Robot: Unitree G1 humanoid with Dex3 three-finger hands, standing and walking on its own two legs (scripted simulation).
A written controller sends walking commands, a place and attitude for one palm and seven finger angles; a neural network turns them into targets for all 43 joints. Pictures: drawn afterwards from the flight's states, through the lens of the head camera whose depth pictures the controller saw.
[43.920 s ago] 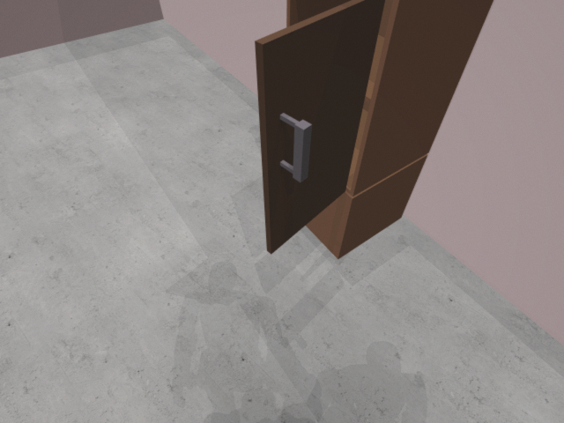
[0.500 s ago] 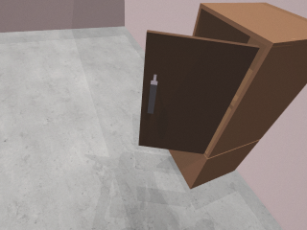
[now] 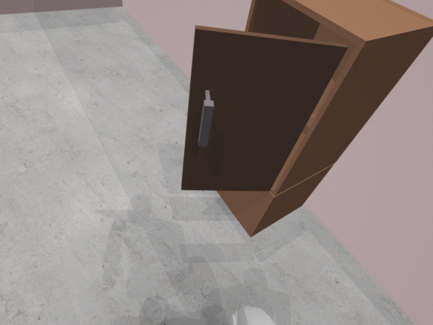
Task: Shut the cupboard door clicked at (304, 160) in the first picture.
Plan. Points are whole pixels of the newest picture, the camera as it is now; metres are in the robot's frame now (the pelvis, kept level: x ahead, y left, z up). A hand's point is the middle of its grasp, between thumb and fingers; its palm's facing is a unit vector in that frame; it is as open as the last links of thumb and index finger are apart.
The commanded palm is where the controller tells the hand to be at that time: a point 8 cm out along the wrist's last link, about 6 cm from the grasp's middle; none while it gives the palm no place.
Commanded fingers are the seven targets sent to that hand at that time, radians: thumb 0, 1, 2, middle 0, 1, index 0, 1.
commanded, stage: come to a stop and stand still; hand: left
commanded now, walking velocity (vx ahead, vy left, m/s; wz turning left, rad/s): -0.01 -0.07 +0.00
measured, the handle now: (205, 118) +0.60 +0.03 +0.02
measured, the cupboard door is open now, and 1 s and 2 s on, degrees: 61 61 61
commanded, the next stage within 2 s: look again from close up in 0.02 s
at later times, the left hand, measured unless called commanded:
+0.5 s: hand out of the picture +0.12 +0.10 -0.18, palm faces +0.06 -0.98 -0.18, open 7.2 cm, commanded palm none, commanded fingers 0.00 0.90 0.90 -0.20 -0.30 -0.20 -0.30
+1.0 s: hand out of the picture +0.00 +0.06 -0.19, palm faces +0.08 -0.99 -0.12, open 7.4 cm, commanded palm none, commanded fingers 0.00 0.90 0.90 -0.20 -0.30 -0.20 -0.30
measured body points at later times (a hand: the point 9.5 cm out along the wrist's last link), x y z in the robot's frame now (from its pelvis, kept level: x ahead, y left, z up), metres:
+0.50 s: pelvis +0.04 -0.07 -0.01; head +0.05 -0.06 +0.44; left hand +0.11 +0.15 -0.16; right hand +0.03 -0.28 -0.17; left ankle +0.03 +0.05 -0.75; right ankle +0.02 -0.18 -0.75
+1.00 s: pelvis +0.06 -0.09 -0.01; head +0.07 -0.07 +0.43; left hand +0.00 +0.12 -0.18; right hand +0.07 -0.31 -0.17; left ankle +0.03 +0.05 -0.75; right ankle +0.02 -0.18 -0.75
